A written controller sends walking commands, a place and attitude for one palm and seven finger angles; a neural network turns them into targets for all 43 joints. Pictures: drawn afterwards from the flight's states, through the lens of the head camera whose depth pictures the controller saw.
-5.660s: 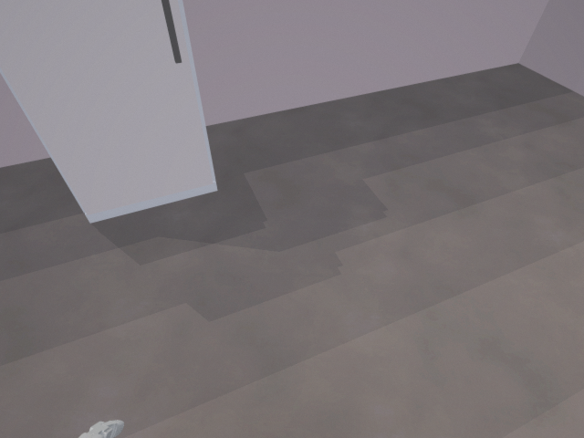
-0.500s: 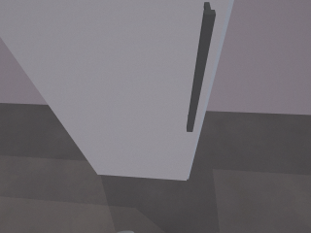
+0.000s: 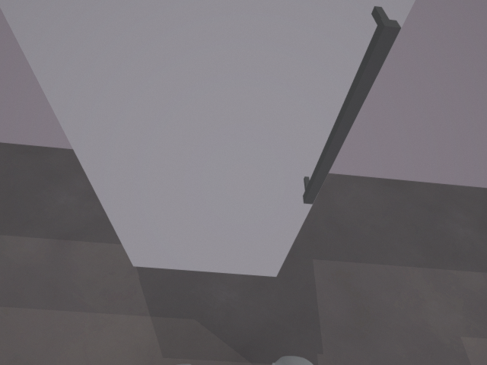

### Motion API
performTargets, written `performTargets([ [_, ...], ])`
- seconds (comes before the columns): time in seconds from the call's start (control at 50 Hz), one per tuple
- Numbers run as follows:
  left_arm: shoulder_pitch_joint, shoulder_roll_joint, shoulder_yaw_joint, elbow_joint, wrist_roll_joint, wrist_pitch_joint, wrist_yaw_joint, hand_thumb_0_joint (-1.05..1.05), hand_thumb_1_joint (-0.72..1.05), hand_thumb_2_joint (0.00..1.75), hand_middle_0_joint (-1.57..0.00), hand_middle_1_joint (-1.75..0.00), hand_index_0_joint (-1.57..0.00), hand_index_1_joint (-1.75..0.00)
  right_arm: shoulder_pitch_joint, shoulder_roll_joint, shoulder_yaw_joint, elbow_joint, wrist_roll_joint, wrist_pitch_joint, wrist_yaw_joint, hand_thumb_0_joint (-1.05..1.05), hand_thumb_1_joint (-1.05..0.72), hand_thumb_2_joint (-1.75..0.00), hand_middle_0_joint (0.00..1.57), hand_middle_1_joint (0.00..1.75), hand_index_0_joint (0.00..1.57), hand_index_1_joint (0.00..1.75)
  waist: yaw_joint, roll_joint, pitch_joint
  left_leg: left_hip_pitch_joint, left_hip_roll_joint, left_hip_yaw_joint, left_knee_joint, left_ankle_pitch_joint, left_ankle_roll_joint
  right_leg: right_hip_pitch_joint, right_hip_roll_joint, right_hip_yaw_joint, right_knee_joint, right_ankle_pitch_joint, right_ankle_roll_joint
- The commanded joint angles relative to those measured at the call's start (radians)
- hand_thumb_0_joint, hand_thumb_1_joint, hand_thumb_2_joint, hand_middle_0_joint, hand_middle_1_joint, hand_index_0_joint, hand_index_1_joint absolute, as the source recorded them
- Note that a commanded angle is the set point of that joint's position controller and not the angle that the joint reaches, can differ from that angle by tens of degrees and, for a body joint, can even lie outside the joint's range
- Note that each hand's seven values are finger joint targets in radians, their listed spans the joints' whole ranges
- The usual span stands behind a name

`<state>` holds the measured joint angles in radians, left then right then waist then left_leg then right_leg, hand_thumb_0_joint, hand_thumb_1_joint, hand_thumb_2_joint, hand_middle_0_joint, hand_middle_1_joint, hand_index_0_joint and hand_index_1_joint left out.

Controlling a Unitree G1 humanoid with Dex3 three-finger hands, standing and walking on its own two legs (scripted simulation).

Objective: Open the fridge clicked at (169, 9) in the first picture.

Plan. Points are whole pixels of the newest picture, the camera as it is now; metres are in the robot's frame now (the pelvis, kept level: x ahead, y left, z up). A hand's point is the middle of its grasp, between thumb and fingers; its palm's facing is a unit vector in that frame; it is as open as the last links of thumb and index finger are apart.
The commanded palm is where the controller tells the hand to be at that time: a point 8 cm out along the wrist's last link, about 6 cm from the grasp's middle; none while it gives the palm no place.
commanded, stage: come to a stop and stand still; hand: right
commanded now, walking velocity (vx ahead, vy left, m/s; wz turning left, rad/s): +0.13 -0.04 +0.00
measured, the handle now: (335, 128) +0.48 -0.13 +0.13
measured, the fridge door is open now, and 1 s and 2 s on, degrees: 0 0 0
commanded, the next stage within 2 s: look again from close up in 1.12 s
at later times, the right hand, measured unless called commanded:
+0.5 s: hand out of the picture +0.01 -0.24 -0.18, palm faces -0.01 +0.99 -0.17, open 7.4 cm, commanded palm none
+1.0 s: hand out of the picture +0.07 -0.21 -0.17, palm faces +0.05 +0.98 -0.20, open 7.2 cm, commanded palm none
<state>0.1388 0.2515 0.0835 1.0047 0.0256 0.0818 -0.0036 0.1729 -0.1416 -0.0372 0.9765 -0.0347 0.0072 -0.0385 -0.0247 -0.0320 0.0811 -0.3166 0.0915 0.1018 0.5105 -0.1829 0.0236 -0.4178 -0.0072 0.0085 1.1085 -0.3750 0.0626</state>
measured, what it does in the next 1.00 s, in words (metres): steps on the spot: right foot, then left foot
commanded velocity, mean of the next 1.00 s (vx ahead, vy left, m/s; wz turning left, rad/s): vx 0.02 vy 0.06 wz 0.00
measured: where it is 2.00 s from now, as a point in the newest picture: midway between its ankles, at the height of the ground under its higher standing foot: outside the picture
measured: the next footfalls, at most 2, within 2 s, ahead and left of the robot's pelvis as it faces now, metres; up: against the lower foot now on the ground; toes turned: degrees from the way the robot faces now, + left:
right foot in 0.20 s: +0.03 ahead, -0.16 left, +0.00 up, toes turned -6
left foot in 0.62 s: +0.03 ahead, +0.07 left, +0.00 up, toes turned +3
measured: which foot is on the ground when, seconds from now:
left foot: down 0.00-0.20, up 0.22-0.60, down 0.62-1.00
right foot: up 0.00-0.18, down 0.20-1.00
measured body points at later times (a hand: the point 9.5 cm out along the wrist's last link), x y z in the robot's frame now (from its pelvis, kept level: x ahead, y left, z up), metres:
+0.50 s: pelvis +0.00 -0.06 +0.01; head +0.04 -0.08 +0.45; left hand -0.05 +0.15 -0.14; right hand +0.01 -0.29 -0.16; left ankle -0.03 +0.07 -0.70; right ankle -0.06 -0.16 -0.74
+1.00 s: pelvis +0.02 -0.03 +0.00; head +0.02 -0.04 +0.45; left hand +0.04 +0.20 -0.16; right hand +0.07 -0.26 -0.16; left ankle -0.01 +0.07 -0.74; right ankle -0.01 -0.15 -0.74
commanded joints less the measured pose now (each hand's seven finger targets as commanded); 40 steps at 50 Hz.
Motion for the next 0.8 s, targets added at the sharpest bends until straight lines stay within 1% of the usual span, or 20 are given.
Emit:
performTargets([
  [0.0,0.056,0.028,-0.006,-0.053,-0.004,-0.02,-0.011,0.0,0.9,0.9,-0.2,-0.3,-0.2,-0.3,0.065,-0.254,-0.061,-0.042,-0.006,-0.002,-0.002,0.0,-0.9,-0.9,0.2,0.3,0.2,0.3,-0.017,0.232,-0.084,0.075,0.228,-0.268,-0.299,-0.195,0.097,0.03,-0.03,-0.029,-0.204,-0.031,-0.006],
  [0.06,0.07,0.014,-0.019,-0.053,-0.01,-0.041,-0.01,0.0,0.9,0.9,-0.2,-0.3,-0.2,-0.3,0.07,-0.267,-0.061,-0.032,-0.009,0.001,0.006,0.0,-0.9,-0.9,0.2,0.3,0.2,0.3,-0.022,0.253,-0.084,0.051,0.204,-0.273,-0.325,-0.257,0.098,0.124,-0.015,-0.071,-0.394,-0.073,-0.026],
  [0.12,0.224,-0.011,-0.035,0.005,-0.012,-0.063,0.001,0.0,0.9,0.9,-0.2,-0.3,-0.2,-0.3,0.029,-0.242,-0.051,-0.014,0.005,0.007,0.009,0.0,-0.9,-0.9,0.2,0.3,0.2,0.3,0.046,0.208,-0.117,-0.031,0.127,-0.2,-0.274,-0.313,0.032,0.356,0.002,-0.113,-0.698,0.068,-0.04],
  [0.14,0.254,0.016,-0.036,0.02,-0.01,-0.074,0.007,0.0,0.9,0.9,-0.2,-0.3,-0.2,-0.3,0.036,-0.202,-0.038,-0.008,0.016,0.01,0.012,0.0,-0.9,-0.9,0.2,0.3,0.2,0.3,0.056,0.094,-0.109,-0.102,0.079,-0.155,-0.191,-0.338,-0.005,0.416,-0.037,-0.064,-0.788,0.06,-0.047],
  [0.16,0.241,0.073,-0.029,0.014,0.003,-0.085,0.012,0.0,0.9,0.9,-0.2,-0.3,-0.2,-0.3,0.053,-0.141,-0.023,-0.01,0.026,0.011,0.018,0.0,-0.9,-0.9,0.2,0.3,0.2,0.3,0.048,-0.115,-0.065,-0.136,-0.001,-0.084,-0.055,-0.295,-0.046,0.324,-0.19,0.153,-0.915,-0.127,-0.093],
  [0.18,0.169,0.129,-0.028,-0.016,0.007,-0.081,0.018,0.0,0.9,0.9,-0.2,-0.3,-0.2,-0.3,0.044,-0.102,-0.015,-0.016,0.027,0.012,0.021,0.0,-0.9,-0.9,0.2,0.3,0.2,0.3,0.034,-0.214,0.018,-0.119,-0.04,-0.026,0.068,-0.235,-0.062,0.134,-0.32,0.294,-1.021,-0.307,-0.146],
  [0.2,0.112,0.118,-0.03,-0.021,0.008,-0.084,0.025,0.0,0.9,0.9,-0.2,-0.3,-0.2,-0.3,0.005,-0.116,-0.016,-0.003,0.014,0.022,0.022,0.0,-0.9,-0.9,0.2,0.3,0.2,0.3,0.041,-0.248,0.08,-0.098,-0.035,-0.068,0.171,-0.215,-0.066,0.034,-0.324,0.336,-1.088,-0.342,-0.157],
  [0.26,0.089,0.066,-0.047,0.001,0.001,-0.1,0.041,0.0,0.9,0.9,-0.2,-0.3,-0.2,-0.3,0.088,-0.113,-0.021,0.052,0.008,0.016,0.039,0.0,-0.9,-0.9,0.2,0.3,0.2,0.3,-0.003,-0.13,0.077,-0.153,-0.049,-0.099,0.325,-0.147,-0.063,0.171,-0.243,0.178,-1.004,-0.037,-0.152],
  [0.3,0.16,0.056,-0.047,0.03,-0.004,-0.108,0.05,0.0,0.9,0.9,-0.2,-0.3,-0.2,-0.3,0.089,-0.112,-0.018,0.068,0.011,0.009,0.04,0.0,-0.9,-0.9,0.2,0.3,0.2,0.3,0.019,-0.091,0.041,-0.198,-0.05,-0.098,0.358,-0.131,-0.074,0.302,-0.237,0.131,-0.948,0.237,-0.156],
  [0.36,0.266,0.049,-0.042,0.079,0.0,-0.112,0.066,0.0,0.9,0.9,-0.2,-0.3,-0.2,-0.3,0.04,-0.108,-0.016,0.058,0.015,0.008,0.037,0.0,-0.9,-0.9,0.2,0.3,0.2,0.3,0.058,-0.095,-0.014,-0.215,-0.042,-0.089,0.334,-0.194,-0.079,0.455,-0.283,0.112,-0.829,0.754,-0.184],
  [0.42,0.306,0.053,-0.03,0.105,0.002,-0.102,0.074,0.0,0.9,0.9,-0.2,-0.3,-0.2,-0.3,-0.011,-0.101,-0.015,0.045,0.021,0.015,0.036,0.0,-0.9,-0.9,0.2,0.3,0.2,0.3,0.082,-0.107,-0.025,-0.185,-0.043,-0.072,0.272,-0.24,-0.067,0.485,-0.297,0.115,-0.761,0.938,-0.201],
  [0.52,0.278,0.046,-0.015,0.118,-0.001,-0.093,0.072,0.0,0.9,0.9,-0.2,-0.3,-0.2,-0.3,0.005,-0.086,-0.022,0.049,0.025,0.013,0.031,0.0,-0.9,-0.9,0.2,0.3,0.2,0.3,0.06,-0.139,-0.051,-0.018,-0.066,-0.044,0.068,-0.179,-0.039,0.403,-0.264,0.116,-0.712,0.894,-0.181],
  [0.56,0.267,0.039,-0.014,0.122,-0.009,-0.096,0.067,0.0,0.9,0.9,-0.2,-0.3,-0.2,-0.3,0.083,-0.092,-0.024,0.079,0.025,-0.001,0.025,0.0,-0.9,-0.9,0.2,0.3,0.2,0.3,0.021,-0.088,-0.114,0.164,-0.055,-0.034,-0.149,0.084,-0.033,0.351,-0.211,0.075,-0.644,0.751,-0.125],
  [0.58,0.286,0.0,-0.02,0.121,-0.017,-0.102,0.062,0.0,0.9,0.9,-0.2,-0.3,-0.2,-0.3,0.123,-0.129,-0.028,0.1,0.023,-0.011,0.015,0.0,-0.9,-0.9,0.2,0.3,0.2,0.3,0.017,-0.001,-0.16,0.343,0.031,-0.102,-0.129,0.324,-0.011,0.225,-0.17,0.023,-0.588,0.591,-0.083],
  [0.6,0.279,-0.046,-0.033,0.115,-0.023,-0.103,0.054,0.0,0.9,0.9,-0.2,-0.3,-0.2,-0.3,0.145,-0.163,-0.028,0.119,0.023,-0.017,0.004,0.0,-0.9,-0.9,0.2,0.3,0.2,0.3,0.013,0.097,-0.182,0.445,0.165,-0.189,-0.072,0.56,0.041,0.096,-0.109,-0.041,-0.563,0.284,-0.046],
  [0.62,0.242,-0.084,-0.042,0.102,-0.023,-0.091,0.055,0.0,0.9,0.9,-0.2,-0.3,-0.2,-0.3,0.16,-0.164,-0.025,0.123,0.025,-0.021,-0.003,0.0,-0.9,-0.9,0.2,0.3,0.2,0.3,-0.004,0.18,-0.165,0.419,0.235,-0.236,-0.094,0.696,0.107,0.07,-0.064,-0.059,-0.502,-0.056,-0.028],
  [0.64,0.221,-0.079,-0.043,0.097,-0.021,-0.079,0.059,0.0,0.9,0.9,-0.2,-0.3,-0.2,-0.3,0.154,-0.175,-0.026,0.124,0.022,-0.025,-0.005,0.0,-0.9,-0.9,0.2,0.3,0.2,0.3,-0.008,0.263,-0.154,0.373,0.237,-0.255,-0.116,0.746,0.141,0.066,-0.065,-0.044,-0.42,-0.183,-0.029],
  [0.68,0.202,-0.073,-0.042,0.109,-0.022,-0.072,0.057,0.0,0.9,0.9,-0.2,-0.3,-0.2,-0.3,0.092,-0.14,-0.013,0.118,0.019,-0.023,-0.007,0.0,-0.9,-0.9,0.2,0.3,0.2,0.3,0.01,0.195,-0.087,0.295,0.214,-0.216,-0.127,0.721,0.168,0.066,-0.08,-0.026,-0.337,-0.169,-0.032],
  [0.72,0.212,-0.091,-0.047,0.127,-0.021,-0.07,0.053,0.0,0.9,0.9,-0.2,-0.3,-0.2,-0.3,0.044,-0.134,-0.012,0.105,0.02,-0.02,-0.01,0.0,-0.9,-0.9,0.2,0.3,0.2,0.3,0.028,0.123,-0.069,0.245,0.178,-0.171,-0.131,0.617,0.157,0.101,-0.086,-0.042,-0.374,-0.103,-0.029],
  [0.78,0.233,-0.093,-0.052,0.138,-0.015,-0.067,0.048,0.0,0.9,0.9,-0.2,-0.3,-0.2,-0.3,0.011,-0.124,-0.01,0.095,0.026,-0.017,-0.006,0.0,-0.9,-0.9,0.2,0.3,0.2,0.3,0.054,0.127,-0.033,0.104,0.119,-0.14,-0.151,0.328,0.109,0.227,-0.088,-0.066,-0.559,0.073,-0.023],
])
